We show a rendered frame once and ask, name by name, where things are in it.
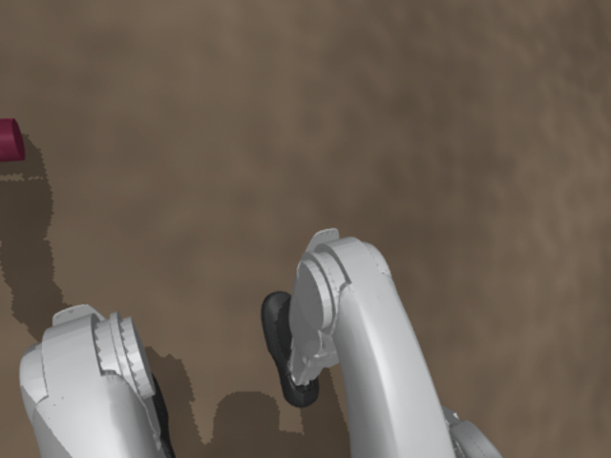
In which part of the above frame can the left robot foot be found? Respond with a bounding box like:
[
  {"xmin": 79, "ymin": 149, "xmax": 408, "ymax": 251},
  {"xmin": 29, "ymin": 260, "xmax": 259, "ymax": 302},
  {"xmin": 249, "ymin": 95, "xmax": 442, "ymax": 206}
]
[{"xmin": 151, "ymin": 372, "xmax": 176, "ymax": 458}]

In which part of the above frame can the right robot hand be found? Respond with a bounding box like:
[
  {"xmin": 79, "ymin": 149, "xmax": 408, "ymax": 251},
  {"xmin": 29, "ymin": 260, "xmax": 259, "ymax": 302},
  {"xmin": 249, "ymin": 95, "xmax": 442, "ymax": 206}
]
[{"xmin": 442, "ymin": 406, "xmax": 503, "ymax": 458}]

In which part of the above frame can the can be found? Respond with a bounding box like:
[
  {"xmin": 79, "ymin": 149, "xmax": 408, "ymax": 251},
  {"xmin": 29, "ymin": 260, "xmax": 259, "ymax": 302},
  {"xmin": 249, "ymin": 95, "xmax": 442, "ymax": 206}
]
[{"xmin": 0, "ymin": 118, "xmax": 25, "ymax": 162}]

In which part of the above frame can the right robot foot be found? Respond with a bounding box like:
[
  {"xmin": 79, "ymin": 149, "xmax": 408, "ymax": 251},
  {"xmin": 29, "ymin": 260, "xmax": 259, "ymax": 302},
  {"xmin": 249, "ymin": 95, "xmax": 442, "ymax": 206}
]
[{"xmin": 261, "ymin": 291, "xmax": 319, "ymax": 407}]

